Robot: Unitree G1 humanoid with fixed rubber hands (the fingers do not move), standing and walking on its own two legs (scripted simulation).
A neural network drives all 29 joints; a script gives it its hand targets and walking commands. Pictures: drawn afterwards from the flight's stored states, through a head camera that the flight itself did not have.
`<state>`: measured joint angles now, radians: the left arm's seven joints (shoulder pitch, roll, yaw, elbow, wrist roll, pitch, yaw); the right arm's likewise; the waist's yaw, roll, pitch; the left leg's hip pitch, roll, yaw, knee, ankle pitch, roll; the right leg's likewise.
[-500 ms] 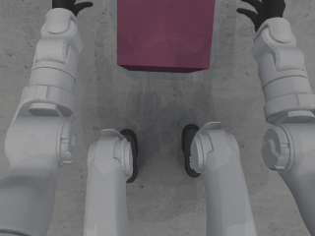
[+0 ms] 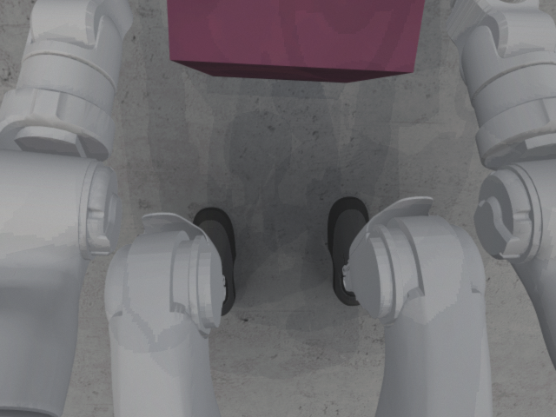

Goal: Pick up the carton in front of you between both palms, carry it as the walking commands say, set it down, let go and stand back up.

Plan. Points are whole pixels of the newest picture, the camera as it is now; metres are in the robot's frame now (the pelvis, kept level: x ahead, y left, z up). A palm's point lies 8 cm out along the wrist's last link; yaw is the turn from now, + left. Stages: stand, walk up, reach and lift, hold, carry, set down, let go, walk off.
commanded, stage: reach and lift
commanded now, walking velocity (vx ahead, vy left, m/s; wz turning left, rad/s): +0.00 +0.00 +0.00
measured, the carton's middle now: out of the picture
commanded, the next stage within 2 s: none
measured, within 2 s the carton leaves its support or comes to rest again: leaves its support in 0.70 s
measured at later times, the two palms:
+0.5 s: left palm out of the picture +0.57 +0.13 -0.17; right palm out of the picture +0.55 -0.17 -0.17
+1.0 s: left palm out of the picture +0.53 +0.14 -0.02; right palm out of the picture +0.51 -0.15 -0.02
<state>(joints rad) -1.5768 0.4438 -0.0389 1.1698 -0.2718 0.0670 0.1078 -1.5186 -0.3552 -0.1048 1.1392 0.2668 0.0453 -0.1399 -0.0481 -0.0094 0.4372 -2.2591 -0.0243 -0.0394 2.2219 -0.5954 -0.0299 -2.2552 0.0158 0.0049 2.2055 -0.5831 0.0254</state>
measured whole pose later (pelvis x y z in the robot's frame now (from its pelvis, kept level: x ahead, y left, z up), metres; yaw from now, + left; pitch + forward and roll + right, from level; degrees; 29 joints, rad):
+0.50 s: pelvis -0.01 +0.00 +0.00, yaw +0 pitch +35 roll -1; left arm -1.66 0.35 0.06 1.25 -0.14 0.09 0.12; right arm -1.58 -0.29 -0.20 1.16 0.15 0.09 -0.13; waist -0.05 0.00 0.44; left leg -2.25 -0.03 -0.03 2.20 -0.57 -0.02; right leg -2.25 0.02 0.01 2.18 -0.55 0.03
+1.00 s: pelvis +0.00 +0.00 +0.05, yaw +1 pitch +42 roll -1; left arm -1.24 0.11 0.39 0.86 0.13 0.33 0.08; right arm -1.18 -0.07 -0.47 0.78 -0.13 0.34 -0.08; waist -0.03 0.01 -0.04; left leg -2.20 -0.06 -0.05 2.02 -0.55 -0.04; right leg -2.20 0.04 0.04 2.01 -0.55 0.05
